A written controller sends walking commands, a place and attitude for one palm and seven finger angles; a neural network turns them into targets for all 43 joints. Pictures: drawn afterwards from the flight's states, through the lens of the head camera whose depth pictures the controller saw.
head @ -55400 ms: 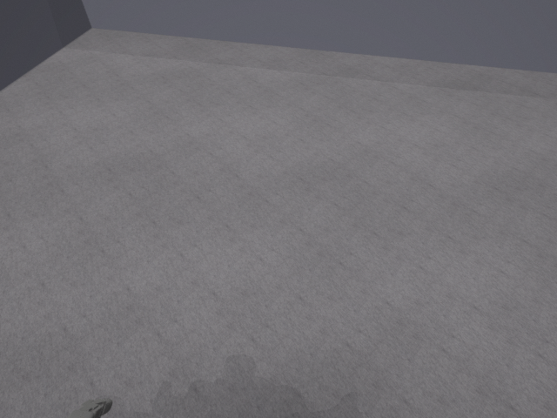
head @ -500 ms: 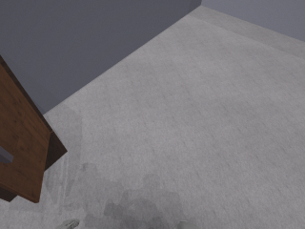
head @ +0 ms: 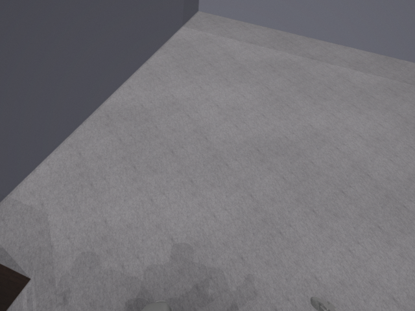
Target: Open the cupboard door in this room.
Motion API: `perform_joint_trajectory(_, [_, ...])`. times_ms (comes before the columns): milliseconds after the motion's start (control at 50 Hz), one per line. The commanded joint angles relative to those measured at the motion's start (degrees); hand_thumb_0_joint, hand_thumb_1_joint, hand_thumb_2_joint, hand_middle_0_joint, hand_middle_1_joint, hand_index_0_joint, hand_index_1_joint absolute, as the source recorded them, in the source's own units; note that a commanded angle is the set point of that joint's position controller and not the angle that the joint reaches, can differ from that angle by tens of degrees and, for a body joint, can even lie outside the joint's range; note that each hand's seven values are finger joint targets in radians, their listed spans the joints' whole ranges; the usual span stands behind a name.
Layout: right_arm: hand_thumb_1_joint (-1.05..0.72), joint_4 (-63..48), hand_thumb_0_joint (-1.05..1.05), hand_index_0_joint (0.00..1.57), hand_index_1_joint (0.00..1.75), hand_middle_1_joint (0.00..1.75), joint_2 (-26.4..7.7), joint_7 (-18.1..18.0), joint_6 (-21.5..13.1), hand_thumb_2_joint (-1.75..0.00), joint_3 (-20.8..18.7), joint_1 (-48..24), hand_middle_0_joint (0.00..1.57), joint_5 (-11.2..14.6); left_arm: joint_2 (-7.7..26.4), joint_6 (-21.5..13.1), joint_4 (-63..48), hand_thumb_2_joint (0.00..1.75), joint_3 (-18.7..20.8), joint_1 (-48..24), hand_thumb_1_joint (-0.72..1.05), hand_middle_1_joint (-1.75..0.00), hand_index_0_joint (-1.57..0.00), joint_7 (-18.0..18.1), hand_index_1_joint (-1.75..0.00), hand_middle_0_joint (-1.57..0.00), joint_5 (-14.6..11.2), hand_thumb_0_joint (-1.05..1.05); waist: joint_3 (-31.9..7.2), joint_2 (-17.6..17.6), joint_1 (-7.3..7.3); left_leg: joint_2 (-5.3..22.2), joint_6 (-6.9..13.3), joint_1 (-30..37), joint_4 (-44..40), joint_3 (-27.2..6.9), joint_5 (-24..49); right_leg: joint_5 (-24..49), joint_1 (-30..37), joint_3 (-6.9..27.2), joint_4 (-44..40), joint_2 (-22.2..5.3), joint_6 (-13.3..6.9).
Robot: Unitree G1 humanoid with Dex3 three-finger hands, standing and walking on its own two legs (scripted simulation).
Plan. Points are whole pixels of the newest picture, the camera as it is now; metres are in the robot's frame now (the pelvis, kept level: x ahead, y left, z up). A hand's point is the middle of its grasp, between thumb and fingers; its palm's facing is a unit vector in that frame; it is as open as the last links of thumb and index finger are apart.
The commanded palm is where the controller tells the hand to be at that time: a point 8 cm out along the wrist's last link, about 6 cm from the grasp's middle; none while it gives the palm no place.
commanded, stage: walk to a spot facing it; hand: left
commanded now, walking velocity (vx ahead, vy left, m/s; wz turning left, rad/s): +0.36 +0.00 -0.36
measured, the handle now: out of the picture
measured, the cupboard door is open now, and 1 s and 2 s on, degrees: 47 47 47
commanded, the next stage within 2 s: turn to face it in 1.16 s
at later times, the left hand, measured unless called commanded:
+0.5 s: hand (177, 223) +0.34 +0.09 -0.15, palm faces -0.16 -0.97 -0.20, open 7.3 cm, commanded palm none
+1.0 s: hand (193, 168) +0.52 +0.07 -0.15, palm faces -0.17 -0.97 -0.18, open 7.3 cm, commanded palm none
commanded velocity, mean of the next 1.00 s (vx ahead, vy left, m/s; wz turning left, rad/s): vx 0.37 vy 0.00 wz -0.17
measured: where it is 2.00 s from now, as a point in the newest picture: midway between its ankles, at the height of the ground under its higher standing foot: (251, 212)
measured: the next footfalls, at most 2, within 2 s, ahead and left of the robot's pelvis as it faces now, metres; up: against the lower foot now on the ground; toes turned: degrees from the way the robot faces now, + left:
right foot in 0.38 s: +0.25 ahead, -0.17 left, +0.00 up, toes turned -15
left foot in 0.76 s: +0.50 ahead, +0.03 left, +0.00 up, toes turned -3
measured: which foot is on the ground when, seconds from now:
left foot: down 0.00-0.38, up 0.40-0.74, down 0.76-1.00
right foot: up 0.00-0.36, down 0.38-0.76, up 0.78-1.00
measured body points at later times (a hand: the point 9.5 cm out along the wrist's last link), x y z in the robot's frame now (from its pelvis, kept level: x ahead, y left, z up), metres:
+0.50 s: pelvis +0.20 -0.07 +0.01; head +0.24 -0.08 +0.46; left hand +0.35 +0.14 -0.13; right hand +0.11 -0.29 -0.14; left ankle +0.17 +0.08 -0.65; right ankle +0.21 -0.16 -0.72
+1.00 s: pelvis +0.43 -0.10 +0.02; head +0.45 -0.11 +0.47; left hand +0.52 +0.12 -0.13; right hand +0.40 -0.34 -0.14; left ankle +0.46 +0.03 -0.72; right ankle +0.46 -0.24 -0.69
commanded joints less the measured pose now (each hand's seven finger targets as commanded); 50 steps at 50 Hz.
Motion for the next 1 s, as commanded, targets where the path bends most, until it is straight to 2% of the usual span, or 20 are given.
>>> perform_joint_trajectory(0, [-0.9, 2.19, 0.0, 0.2, 0.3, 0.3, -11.66, -1.43, 0.29, -0.9, -3.13, 17.18, 0.2, -0.48, 5.0, -2.7, -8.63, 0.9, 1.38, -9.58, 0.9, -0.3, -0.2, -0.11, -0.3, -0.2, 0.73, 0.0, -0.39, 11.85, -6.17, 22.5, 9.18, 17.4, -25.4, -32.42, -26.71, 1.31, -31.78, 0.35, 34.55, -4.73, -1.38])
perform_joint_trajectory(40, [-0.9, 1.81, 0.0, 0.2, 0.3, 0.3, -7.17, -1.7, -0.58, -0.9, -1.72, 11.96, 0.2, -0.17, 3.68, -2.02, -7.1, 0.9, 1.34, -7.33, 0.9, -0.3, -0.2, -1.05, -0.3, -0.2, 0.92, 0.0, 0.32, 10.63, -2.27, 16.86, 5.66, 14.35, -25.04, -18.4, -13.12, 9.61, -29.57, -0.56, 32.41, -7.42, -0.05])
perform_joint_trajectory(100, [-0.9, 3.92, 0.0, 0.2, 0.3, 0.3, -6.23, -1.91, -1.36, -0.9, -1.41, 13.4, 0.2, 0.41, 1.89, -0.95, -6.28, 0.9, 0.52, -6.63, 0.9, -0.3, -0.2, -1.47, -0.3, -0.2, 0.71, 0.0, -4.56, 11.18, -1.42, 13.57, 5.55, 19.59, -22.38, -5.05, 6.5, 12.44, -26.85, -3.04, 22.67, -7.77, 1.15])
perform_joint_trajectory(240, [-0.9, 6.8, 0.0, 0.2, 0.3, 0.3, -6.58, -0.96, 0.11, -0.9, -1.74, 16.07, 0.2, -0.06, 1.51, -0.62, -8.11, 0.9, 0.01, -15.15, 0.9, -0.3, -0.2, -1.53, -0.3, -0.2, 0.57, 0.0, 1.07, 9.37, -2.83, 14.23, 6.04, 12.94, -24.31, 1.18, -1.06, 14.6, -14.48, -8.58, -1.1, -6.29, 0.5])
perform_joint_trajectory(300, [-0.9, 7.58, 0.0, 0.2, 0.3, 0.3, -7.15, -0.8, 0.77, -0.9, -1.68, 15.06, 0.2, 0.01, 3.58, -1.25, -5.56, 0.9, 0.61, -8.8, 0.9, -0.3, -0.2, -1.16, -0.3, -0.2, 0.57, 0.0, -2.37, 6.68, 0.96, 12.03, 3.87, 12.58, -14.78, 3.78, 3.3, 14.9, -1.0, -11.44, -8.5, -2.89, -0.89])
perform_joint_trajectory(320, [-0.9, 7.72, 0.0, 0.2, 0.3, 0.3, -6.41, -0.6, 0.74, -0.9, -1.48, 14.46, 0.2, 0.49, 6.12, -1.8, -2.98, 0.9, 1.27, -1.31, 0.9, -0.3, -0.2, -0.73, -0.3, -0.2, 0.64, 0.0, -5.16, 2.94, 4.52, 8.98, 2.11, 7.76, -3.55, 6.87, 7.33, 13.27, 10.73, -9.13, -11.11, -3.4, -2.51])
perform_joint_trajectory(340, [-0.9, 6.66, 0.0, 0.2, 0.3, 0.3, -3.32, -0.06, 0.44, -0.9, -0.89, 14.32, 0.2, 1.47, 11.86, -2.62, -0.2, 0.9, 2.88, 8.16, 0.9, -0.3, -0.2, 0.12, -0.3, -0.2, 0.97, 0.0, -11.2, -10.05, 8.37, 3.73, -0.34, -5.84, 14.6, 11.49, -0.61, 4.88, 25.78, 7.49, -16.18, -15.86, -7.54])
perform_joint_trajectory(360, [-0.9, 3.79, 0.0, 0.2, 0.3, 0.3, -2.03, -0.07, 0.28, -0.9, -0.55, 10.91, 0.2, 1.8, 16.78, -2.52, 0.97, 0.9, 3.81, 12.93, 0.9, -0.3, -0.2, 0.89, -0.3, -0.2, -0.25, 0.0, -11.59, -18.91, 9.54, -1.55, -1.45, -17.39, 30.14, 6.99, -25.87, 7.73, 29.01, 28.04, -26.13, -27.74, -13.06])
perform_joint_trajectory(380, [-0.9, 3.81, 0.0, 0.2, 0.3, 0.3, -3.78, -0.29, 0.49, -0.9, -1.42, 6.57, 0.2, 1.43, 14.5, -2.37, 0.95, 0.9, 3.57, 10.46, 0.9, -0.3, -0.2, 1.77, -0.3, -0.2, -0.62, 0.0, -7.88, -12.1, 8.66, 1.15, -1.0, -20.47, 36.47, -0.08, -22.44, 12.34, 24.47, 27.3, -26.78, -27.14, -14.4])
perform_joint_trajectory(420, [-0.9, 4.98, 0.0, 0.2, 0.3, 0.3, -3.03, -0.49, 0.59, -0.9, -1.5, 5.55, 0.2, 1.08, 9.0, -2.58, -1.31, 0.9, 1.9, 1.97, 0.9, -0.3, -0.2, 2.48, -0.3, -0.2, -0.51, 0.0, -3.83, -7.1, 3.73, 5.52, -1.58, -17.77, 33.66, -3.71, -14.05, 19.9, 13.85, 15.27, -26.09, -23.14, -12.68])
perform_joint_trajectory(480, [-0.9, 7.94, 0.0, 0.2, 0.3, 0.3, 0.67, 0.16, 2.26, -0.9, -1.29, 10.36, 0.2, 0.64, 6.19, -3.54, -1.76, 0.9, 1.0, -3.12, 0.9, -0.3, -0.2, 2.3, -0.3, -0.2, 0.17, 0.0, -1.74, -5.79, -1.15, 4.67, -2.27, -6.32, 22.18, -0.96, -9.58, 17.74, 0.8, 4.71, -29.42, -18.02, -10.07])
perform_joint_trajectory(640, [-0.9, 3.62, 0.0, 0.2, 0.3, 0.3, -0.39, 1.49, 1.02, -0.9, -1.57, 0.9, 0.2, 0.78, 7.42, -4.62, 1.21, 0.9, 0.96, 0.69, 0.9, -0.3, -0.2, 1.74, -0.3, -0.2, -0.13, 0.0, 1.21, -3.89, -0.25, 1.24, -1.4, -2.11, 0.44, 1.69, -0.46, 19.61, 4.62, 2.94, -28.01, -16.64, -8.58])
perform_joint_trajectory(700, [-0.9, 7.21, 0.0, 0.2, 0.3, 0.3, -4.68, 0.56, 0.01, -0.9, -2.48, 11.69, 0.2, 0.38, 6.75, -4.3, 1.1, 0.9, 0.99, -0.08, 0.9, -0.3, -0.2, 1.73, -0.3, -0.2, -0.45, 0.0, -3.46, 3.86, -6.05, 0.07, 0.87, 19.54, -7.87, 1.05, 0.37, 28.27, -2.86, -2.25, -10.34, -11.53, -5.21])
perform_joint_trajectory(720, [-0.9, 9.24, 0.0, 0.2, 0.3, 0.3, -10.17, -0.19, -0.32, -0.9, -3.9, 19.99, 0.2, -0.52, 4.18, -4.14, -0.05, 0.9, 0.67, 1.42, 0.9, -0.3, -0.2, 1.4, -0.3, -0.2, -0.71, 0.0, -9.02, 12.83, -8.58, 12.13, 6.3, 32.36, -11.11, -15.68, -3.84, 18.44, -14.86, -6.75, 6.01, -5.43, -1.92])
perform_joint_trajectory(740, [-0.9, 10.23, 0.0, 0.2, 0.3, 0.3, -14.15, -0.81, 0.17, -0.9, -4.45, 26.29, 0.2, -0.54, 2.86, -4.46, -2.17, 0.9, -0.08, 0.09, 0.9, -0.3, -0.2, 1.01, -0.3, -0.2, -0.7, 0.0, -12.07, 18.93, -9.91, 23.25, 12.17, 36.67, -18.94, -31.88, -4.86, -4.88, -23.54, -7.36, 23.82, 0.06, -0.63])
perform_joint_trajectory(760, [-0.9, 10.11, 0.0, 0.2, 0.3, 0.3, -13.19, -0.72, 0.7, -0.9, -4.12, 23.72, 0.2, -0.3, 3.35, -4.58, -3.34, 0.9, 0.1, -3.5, 0.9, -0.3, -0.2, 1.31, -0.3, -0.2, -0.06, 0.0, -8.27, 10.74, -9.13, 23.95, 13.14, 28.64, -20.82, -31.11, -12.43, -5.79, -25.86, -3.02, 31.1, -2.63, -1.75])
perform_joint_trajectory(800, [-0.9, 7.23, 0.0, 0.2, 0.3, 0.3, -8.04, -1.02, 0.44, -0.9, -3.11, 14.75, 0.2, -0.03, 3.19, -3.76, -3.37, 0.9, 0.32, -6.68, 0.9, -0.3, -0.2, 0.76, -0.3, -0.2, 0.15, 0.0, -0.25, 12.16, -5.58, 20.95, 10.81, 16.78, -24.63, -25.68, -18.32, 3.29, -30.03, -0.95, 34.18, -7.59, -0.59])
perform_joint_trajectory(840, [-0.9, 6.63, 0.0, 0.2, 0.3, 0.3, -5.61, -1.29, -0.33, -0.9, -2.21, 10.66, 0.2, 0.07, 1.92, -2.6, -2.68, 0.9, 0.35, -4.45, 0.9, -0.3, -0.2, -0.1, -0.3, -0.2, 0.64, 0.0, 0.61, 9.54, -2.03, 16.72, 7.73, 11.88, -25.59, -15.21, -12.04, 7.16, -25.56, -1.76, 26.02, -9.58, 0.34])
perform_joint_trajectory(900, [-0.9, 6.87, 0.0, 0.2, 0.3, 0.3, -6.54, -0.99, -0.27, -0.9, -2.41, 9.01, 0.2, 0.2, 0.18, -1.64, -2.5, 0.9, -0.1, -3.62, 0.9, -0.3, -0.2, -0.53, -0.3, -0.2, 0.24, 0.0, -1.77, 10.77, -0.5, 12.72, 6.57, 9.07, -25.22, -3.67, -7.21, 9.92, -15.61, -5.7, 8.55, -9.16, 0.92])
perform_joint_trajectory(980, [-0.9, 7.28, 0.0, 0.2, 0.3, 0.3, -7.39, -0.3, 0.88, -0.9, -3.06, 8.23, 0.2, 0.2, 0.84, -1.77, -2.38, 0.9, 0.35, -3.36, 0.9, -0.3, -0.2, -0.65, -0.3, -0.2, 0.44, 0.0, 0.01, 7.36, 0.66, 11.6, 5.79, 3.96, -22.83, -1.78, -17.72, 13.9, -4.99, -10.47, -2.4, -5.81, 1.47])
